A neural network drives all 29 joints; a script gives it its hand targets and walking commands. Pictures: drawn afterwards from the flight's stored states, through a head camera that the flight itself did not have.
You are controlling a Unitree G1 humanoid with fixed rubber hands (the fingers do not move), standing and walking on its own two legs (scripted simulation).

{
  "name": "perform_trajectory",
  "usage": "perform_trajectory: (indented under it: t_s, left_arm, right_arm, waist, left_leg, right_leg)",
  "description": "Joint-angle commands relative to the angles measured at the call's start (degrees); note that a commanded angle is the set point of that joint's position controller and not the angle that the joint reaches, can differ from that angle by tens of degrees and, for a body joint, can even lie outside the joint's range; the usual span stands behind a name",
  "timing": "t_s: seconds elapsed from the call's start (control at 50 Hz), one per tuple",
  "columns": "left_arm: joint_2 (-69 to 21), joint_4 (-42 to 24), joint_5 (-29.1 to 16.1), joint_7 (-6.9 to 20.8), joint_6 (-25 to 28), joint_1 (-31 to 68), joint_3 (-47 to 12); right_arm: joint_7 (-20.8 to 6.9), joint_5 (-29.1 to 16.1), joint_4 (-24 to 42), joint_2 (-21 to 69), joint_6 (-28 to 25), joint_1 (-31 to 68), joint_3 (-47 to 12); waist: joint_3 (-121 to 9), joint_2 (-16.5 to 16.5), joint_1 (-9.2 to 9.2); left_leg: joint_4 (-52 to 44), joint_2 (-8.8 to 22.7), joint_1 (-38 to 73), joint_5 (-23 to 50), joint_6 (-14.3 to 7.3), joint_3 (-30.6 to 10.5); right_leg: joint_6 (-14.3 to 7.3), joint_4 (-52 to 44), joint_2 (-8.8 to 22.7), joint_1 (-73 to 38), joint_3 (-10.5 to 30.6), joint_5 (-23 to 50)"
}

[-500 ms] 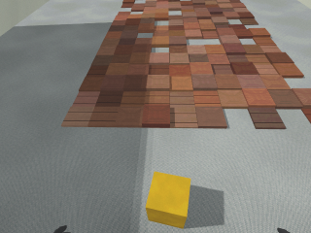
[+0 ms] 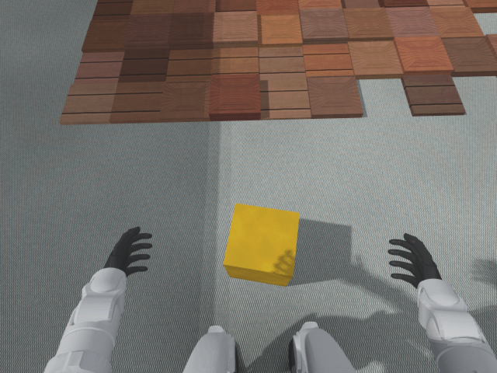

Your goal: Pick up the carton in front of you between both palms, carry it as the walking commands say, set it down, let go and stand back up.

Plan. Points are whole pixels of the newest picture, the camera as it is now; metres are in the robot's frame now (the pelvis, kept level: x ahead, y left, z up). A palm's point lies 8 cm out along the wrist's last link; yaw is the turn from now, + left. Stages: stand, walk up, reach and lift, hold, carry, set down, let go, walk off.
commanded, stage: reach and lift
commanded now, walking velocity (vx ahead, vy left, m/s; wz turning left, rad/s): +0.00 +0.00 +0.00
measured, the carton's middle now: (262, 247) +0.45 -0.02 -0.59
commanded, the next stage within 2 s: none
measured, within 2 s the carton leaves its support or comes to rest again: neither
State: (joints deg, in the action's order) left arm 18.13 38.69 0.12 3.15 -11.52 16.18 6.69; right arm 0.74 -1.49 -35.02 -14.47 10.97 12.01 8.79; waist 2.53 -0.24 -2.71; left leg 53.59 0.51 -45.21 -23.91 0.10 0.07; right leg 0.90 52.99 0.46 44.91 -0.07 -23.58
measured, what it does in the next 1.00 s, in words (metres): lowers itself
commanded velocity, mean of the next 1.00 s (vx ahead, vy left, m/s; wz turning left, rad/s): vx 0.00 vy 0.00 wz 0.00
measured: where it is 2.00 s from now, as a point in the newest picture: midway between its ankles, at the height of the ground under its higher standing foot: outside the picture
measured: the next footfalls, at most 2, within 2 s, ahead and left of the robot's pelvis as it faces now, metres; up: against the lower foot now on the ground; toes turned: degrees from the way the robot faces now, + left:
none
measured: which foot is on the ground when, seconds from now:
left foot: down 0.00-1.00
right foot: down 0.00-1.00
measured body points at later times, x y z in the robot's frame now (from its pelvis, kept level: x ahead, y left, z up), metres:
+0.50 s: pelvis -0.08 +0.01 -0.07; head +0.21 +0.02 +0.27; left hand +0.48 +0.18 -0.15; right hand +0.41 -0.22 -0.15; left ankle +0.02 +0.12 -0.68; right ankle +0.02 -0.13 -0.68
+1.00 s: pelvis -0.06 +0.01 -0.19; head +0.29 +0.02 +0.10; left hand +0.49 +0.17 -0.36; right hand +0.42 -0.21 -0.35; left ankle +0.02 +0.12 -0.68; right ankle +0.02 -0.13 -0.68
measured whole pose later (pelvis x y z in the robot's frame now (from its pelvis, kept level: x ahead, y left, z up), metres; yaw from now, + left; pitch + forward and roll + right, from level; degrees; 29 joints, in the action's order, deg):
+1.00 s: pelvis -0.06 +0.01 -0.19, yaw -2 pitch +54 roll -4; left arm 20.0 58.6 0.9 -1.2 -5.4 71.5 9.6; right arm 6.3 -2.0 -47.3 -7.6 3.2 60.2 22.9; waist -3.8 -0.8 -4.5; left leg 92.3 -0.5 -117.5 -28.3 -0.1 -2.4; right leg 2.5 90.3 -0.4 115.7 -0.1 -28.1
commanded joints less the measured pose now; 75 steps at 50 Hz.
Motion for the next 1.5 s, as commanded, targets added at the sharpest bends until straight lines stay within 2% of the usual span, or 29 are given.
perform_trajectory:
  t_s: [0.0, 0.14, 0.28, 0.38, 0.46, 0.5, 0.6, 0.68, 0.74, 0.86, 0.96, 1.08, 1.18, 1.26, 1.36, 1.48]
  left_arm:
    - [7.35, -2.07, -0.70, -0.34, 0.98, 10.10, 1.89]
    - [9.23, 2.77, -1.09, -0.41, 0.05, 32.74, 2.47]
    - [11.76, 10.48, -0.60, 0.37, -2.04, 55.73, 2.87]
    - [12.51, 16.37, 1.26, 1.28, -2.22, 68.31, 3.73]
    - [12.37, 18.98, 3.60, 1.61, -1.37, 75.70, 5.05]
    - [11.94, 18.95, 4.81, 1.49, -0.66, 77.07, 5.91]
    - [8.59, 17.00, 7.64, 0.70, 1.28, 74.39, 8.28]
    - [4.64, 16.29, 8.68, -0.21, 3.77, 69.35, 9.85]
    - [2.56, 15.89, 8.31, -1.02, 5.30, 66.00, 10.11]
    - [3.72, 15.18, 5.12, -3.25, 7.11, 66.02, 7.08]
    - [8.51, 13.13, -1.04, -5.03, 7.40, 71.03, 1.49]
    - [12.94, 13.84, -7.30, -6.03, 6.39, 79.14, -3.65]
    - [15.30, 19.51, -9.64, -6.32, 5.41, 85.60, -5.80]
    - [16.14, 25.87, -10.52, -5.94, 5.78, 89.07, -7.14]
    - [16.75, 30.42, -11.73, -5.47, 7.28, 92.65, -9.28]
    - [17.95, 27.52, -14.09, -6.13, 8.78, 96.78, -12.06]
  right_arm:
    - [1.37, -1.43, 3.11, -6.05, -1.03, 7.63, 2.34]
    - [3.56, -2.71, 1.95, -4.57, 0.04, 27.60, 4.42]
    - [5.58, -2.38, -1.66, -3.28, 2.54, 46.96, 7.87]
    - [6.10, -0.48, -4.76, -1.48, 2.93, 57.53, 11.90]
    - [6.07, 1.65, -5.55, 0.17, 1.95, 63.28, 15.55]
    - [6.00, 2.79, -4.86, 0.86, 1.05, 63.58, 17.00]
    - [4.95, 5.10, -2.88, 2.62, -2.04, 59.55, 19.32]
    - [3.95, 6.76, -3.65, 4.52, -5.42, 55.52, 20.47]
    - [3.60, 6.94, -5.06, 4.86, -7.29, 52.70, 20.65]
    - [4.09, 3.53, -6.68, 3.33, -8.84, 53.82, 18.05]
    - [6.20, -2.16, -6.48, 0.17, -8.89, 57.19, 12.67]
    - [8.66, -7.67, -6.31, -3.21, -7.13, 65.20, 7.96]
    - [9.69, -9.94, -10.70, -4.64, -5.81, 72.64, 6.10]
    - [9.51, -9.98, -16.69, -5.07, -6.14, 77.58, 5.51]
    - [8.95, -9.86, -22.36, -6.06, -7.70, 81.94, 5.27]
    - [9.26, -12.15, -21.88, -8.49, -9.51, 85.40, 3.49]
  waist:
    - [-30.70, -1.34, -0.74]
    - [-38.49, -2.27, -1.44]
    - [-43.71, -3.33, -3.56]
    - [-46.96, -5.24, -5.05]
    - [-51.34, -6.34, -5.98]
    - [-55.45, -6.96, -6.03]
    - [-62.61, -8.43, -5.32]
    - [-61.00, -8.00, -4.58]
    - [-59.34, -7.42, -4.04]
    - [-61.38, -6.38, -2.95]
    - [-70.04, -7.29, -3.52]
    - [-71.99, -8.72, -4.10]
    - [-64.87, -7.79, -4.13]
    - [-56.25, -6.40, -4.06]
    - [-49.79, -5.71, -4.37]
    - [-57.30, -7.32, -4.64]
  left_leg:
    - [0.99, -2.66, 12.11, 33.93, 1.08, -2.18]
    - [2.40, -2.92, 3.71, 19.70, 0.93, -1.51]
    - [1.99, -3.36, -3.86, 4.71, 0.85, -0.89]
    - [3.15, -3.79, -7.05, 1.69, 0.74, -0.66]
    - [4.38, -4.34, -7.77, 4.73, 0.71, -0.67]
    - [5.11, -4.65, -6.21, 9.23, 0.69, -0.68]
    - [8.60, -4.74, -0.21, 27.09, 0.68, -2.08]
    - [13.36, -4.29, -5.67, 36.60, 0.85, -3.46]
    - [18.39, -3.97, -12.05, 38.86, 0.87, -4.17]
    - [29.33, -3.86, -25.46, 33.55, 1.33, -3.48]
    - [39.34, -4.07, -29.20, 29.73, 1.42, -1.88]
    - [47.37, -3.25, -32.94, 18.77, 1.28, -0.37]
    - [50.93, -2.00, -40.08, 6.64, 0.74, -0.21]
    - [53.59, -1.13, -46.53, 0.43, 0.32, -0.92]
    - [57.54, -0.50, -50.29, 0.30, 0.32, -1.78]
    - [62.68, -0.49, -43.74, 8.61, 0.84, -1.76]
  right_leg:
    - [2.47, -0.64, -2.84, -3.17, 0.24, 32.69]
    - [2.21, 0.91, -2.81, 5.71, -1.22, 18.25]
    - [2.44, 1.79, -2.90, 11.04, -3.25, 6.37]
    - [2.63, 3.27, -3.22, 15.55, -4.35, 3.91]
    - [3.07, 4.50, -3.56, 17.78, -4.88, 6.74]
    - [3.22, 5.12, -3.90, 17.97, -5.06, 10.34]
    - [3.03, 6.98, -4.96, 23.53, -5.35, 20.75]
    - [2.99, 10.94, -5.10, 31.78, -4.54, 26.68]
    - [3.26, 15.57, -5.01, 39.04, -4.06, 27.68]
    - [3.91, 26.88, -4.93, 46.71, -3.91, 25.81]
    - [4.33, 36.85, -4.79, 45.66, -4.18, 25.82]
    - [4.01, 45.08, -3.94, 47.25, -4.96, 17.73]
    - [3.56, 49.57, -2.60, 49.40, -4.76, 8.55]
    - [3.26, 52.98, -1.82, 51.83, -4.39, 3.60]
    - [3.20, 57.04, -1.33, 53.86, -3.89, 3.54]
    - [3.07, 61.60, -1.55, 51.14, -4.16, 10.49]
